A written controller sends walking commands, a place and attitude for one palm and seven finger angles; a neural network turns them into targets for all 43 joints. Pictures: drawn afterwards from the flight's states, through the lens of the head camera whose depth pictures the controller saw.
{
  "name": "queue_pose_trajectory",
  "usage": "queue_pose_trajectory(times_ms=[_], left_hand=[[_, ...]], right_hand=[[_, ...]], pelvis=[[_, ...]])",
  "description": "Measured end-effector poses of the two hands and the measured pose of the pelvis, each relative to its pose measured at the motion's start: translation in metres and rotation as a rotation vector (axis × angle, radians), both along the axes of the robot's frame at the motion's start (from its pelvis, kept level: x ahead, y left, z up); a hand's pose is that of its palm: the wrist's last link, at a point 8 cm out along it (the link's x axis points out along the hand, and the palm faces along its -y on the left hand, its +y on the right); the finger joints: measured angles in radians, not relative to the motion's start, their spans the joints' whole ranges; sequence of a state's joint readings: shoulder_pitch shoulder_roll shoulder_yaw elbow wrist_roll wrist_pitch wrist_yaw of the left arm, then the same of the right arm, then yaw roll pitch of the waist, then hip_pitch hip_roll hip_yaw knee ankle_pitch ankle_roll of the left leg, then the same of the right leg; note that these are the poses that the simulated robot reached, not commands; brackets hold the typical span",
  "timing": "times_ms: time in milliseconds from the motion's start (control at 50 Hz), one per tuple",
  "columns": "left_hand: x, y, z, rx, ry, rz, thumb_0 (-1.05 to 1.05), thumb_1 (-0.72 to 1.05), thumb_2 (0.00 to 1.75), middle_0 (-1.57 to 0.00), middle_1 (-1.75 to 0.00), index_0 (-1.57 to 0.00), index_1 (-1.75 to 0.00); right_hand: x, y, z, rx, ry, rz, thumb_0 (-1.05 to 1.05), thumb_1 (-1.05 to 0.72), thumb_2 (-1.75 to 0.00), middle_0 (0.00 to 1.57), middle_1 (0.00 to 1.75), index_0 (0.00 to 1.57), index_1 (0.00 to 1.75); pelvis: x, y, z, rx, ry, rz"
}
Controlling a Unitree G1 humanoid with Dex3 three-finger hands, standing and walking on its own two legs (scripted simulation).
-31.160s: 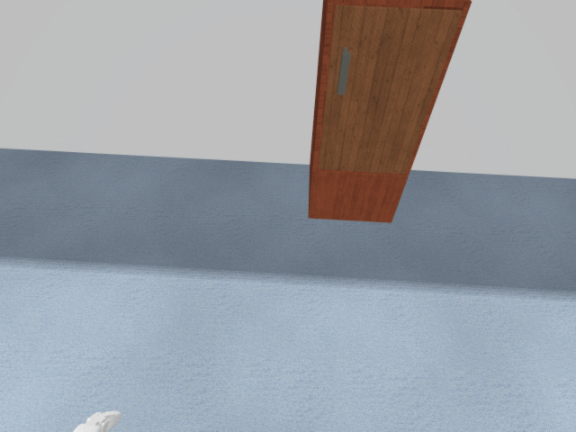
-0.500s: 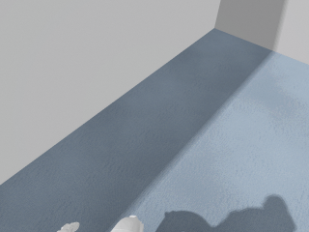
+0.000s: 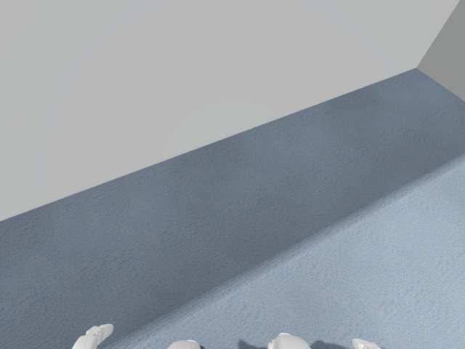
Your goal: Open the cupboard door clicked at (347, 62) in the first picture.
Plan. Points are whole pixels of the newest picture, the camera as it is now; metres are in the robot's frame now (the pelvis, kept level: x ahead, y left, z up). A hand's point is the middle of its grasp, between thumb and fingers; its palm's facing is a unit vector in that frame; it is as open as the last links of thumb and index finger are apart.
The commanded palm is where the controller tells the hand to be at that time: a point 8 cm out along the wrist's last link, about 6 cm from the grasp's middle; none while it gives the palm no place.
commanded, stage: turn to face it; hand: left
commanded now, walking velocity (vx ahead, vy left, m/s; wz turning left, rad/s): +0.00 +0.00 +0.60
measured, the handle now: out of the picture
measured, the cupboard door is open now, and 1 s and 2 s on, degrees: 54 54 54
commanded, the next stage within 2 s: none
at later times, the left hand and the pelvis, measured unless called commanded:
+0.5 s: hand out of the picture +0.00 +0.19 -0.19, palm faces +0.33 -0.92 -0.22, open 7.4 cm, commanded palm none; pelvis +0.01 -0.02 -0.01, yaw +19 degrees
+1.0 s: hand out of the picture -0.01 +0.15 -0.16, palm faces +0.58 -0.78 -0.23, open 7.4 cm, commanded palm none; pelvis +0.04 -0.06 +0.01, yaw +37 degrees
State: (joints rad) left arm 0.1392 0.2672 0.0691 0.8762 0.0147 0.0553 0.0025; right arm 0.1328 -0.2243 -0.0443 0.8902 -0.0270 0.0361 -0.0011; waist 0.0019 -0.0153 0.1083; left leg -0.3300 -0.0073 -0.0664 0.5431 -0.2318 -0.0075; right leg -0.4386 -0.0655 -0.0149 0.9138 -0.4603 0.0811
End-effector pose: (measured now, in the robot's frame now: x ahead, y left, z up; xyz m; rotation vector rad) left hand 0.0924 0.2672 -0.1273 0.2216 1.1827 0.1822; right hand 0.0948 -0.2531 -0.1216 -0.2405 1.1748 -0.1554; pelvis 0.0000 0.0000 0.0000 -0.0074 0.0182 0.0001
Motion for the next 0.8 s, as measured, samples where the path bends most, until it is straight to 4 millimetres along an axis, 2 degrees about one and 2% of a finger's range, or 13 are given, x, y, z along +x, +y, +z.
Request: queue_pose_trajectory(times_ms=[100,160,240,360,440,500,560,660,740,800], left_hand=[[0.004,-0.014,0.01,0.051,-0.087,0.025,0.01,0.91,0.9,-0.2,-0.3,-0.2,-0.3],[-0.011,-0.026,0.016,0.057,-0.075,0.06,0.0,0.91,0.9,-0.2,-0.3,-0.2,-0.3],[-0.033,-0.04,0.017,0.025,-0.032,0.119,0.0,0.9,0.9,-0.2,-0.3,-0.2,-0.3],[-0.071,-0.049,0.0,-0.046,0.022,0.212,0.0,0.9,0.9,-0.2,-0.3,-0.21,-0.3],[-0.101,-0.038,-0.024,-0.08,0.066,0.297,0.01,0.9,0.9,-0.2,-0.3,-0.21,-0.3],[-0.114,-0.03,-0.028,-0.069,0.102,0.343,0.01,0.9,0.9,-0.2,-0.3,-0.21,-0.3],[-0.114,-0.023,-0.019,-0.053,0.087,0.38,0.01,0.9,0.9,-0.2,-0.3,-0.2,-0.3],[-0.103,-0.02,-0.001,-0.01,0.013,0.419,0.01,0.91,0.9,-0.2,-0.3,-0.2,-0.3],[-0.093,-0.028,0.008,0.034,-0.044,0.446,0.01,0.91,0.9,-0.2,-0.3,-0.2,-0.3],[-0.097,-0.04,0.011,0.063,-0.063,0.468,0.01,0.91,0.9,-0.2,-0.3,-0.2,-0.3]], right_hand=[[-0.002,-0.021,-0.019,0.036,0.038,0.016,0.01,-0.91,-0.9,0.2,0.3,0.2,0.3],[0.004,-0.032,-0.021,0.038,0.063,0.038,0.01,-0.91,-0.9,0.2,0.3,0.2,0.3],[0.017,-0.037,-0.01,0.031,0.084,0.08,0.01,-0.91,-0.9,0.2,0.3,0.2,0.3],[0.053,-0.02,0.001,0.004,0.07,0.189,0.01,-0.91,-0.9,0.2,0.3,0.19,0.3],[0.083,0.003,-0.002,-0.025,0.003,0.275,0.01,-0.91,-0.9,0.2,0.3,0.2,0.3],[0.093,0.016,0.003,-0.033,-0.017,0.325,0.01,-0.91,-0.9,0.2,0.3,0.2,0.3],[0.096,0.022,0.007,-0.037,-0.007,0.361,0.01,-0.91,-0.9,0.2,0.3,0.2,0.3],[0.1,0.02,0.002,-0.018,0.029,0.405,0.0,-0.91,-0.9,0.2,0.3,0.2,0.3],[0.111,0.01,-0.01,0.006,0.053,0.428,0.01,-0.91,-0.9,0.2,0.3,0.2,0.3],[0.126,0.004,-0.02,0.017,0.061,0.446,0.01,-0.91,-0.9,0.2,0.3,0.2,0.3]], pelvis=[[0.001,-0.025,-0.009,0.023,0.008,0.059],[0.001,-0.032,-0.005,0.019,-0.004,0.113],[0.006,-0.036,0.005,0.038,-0.002,0.167],[0.011,-0.031,0.005,0.046,0.005,0.243],[0.011,-0.019,-0.01,0.02,0.008,0.299],[0.011,-0.02,-0.009,0.02,0.006,0.326],[0.012,-0.022,-0.003,0.005,0.007,0.364],[0.017,-0.032,0.002,-0.002,0.006,0.42],[0.026,-0.048,-0.002,0.006,0.008,0.469],[0.031,-0.058,-0.007,0.015,0.003,0.507]])
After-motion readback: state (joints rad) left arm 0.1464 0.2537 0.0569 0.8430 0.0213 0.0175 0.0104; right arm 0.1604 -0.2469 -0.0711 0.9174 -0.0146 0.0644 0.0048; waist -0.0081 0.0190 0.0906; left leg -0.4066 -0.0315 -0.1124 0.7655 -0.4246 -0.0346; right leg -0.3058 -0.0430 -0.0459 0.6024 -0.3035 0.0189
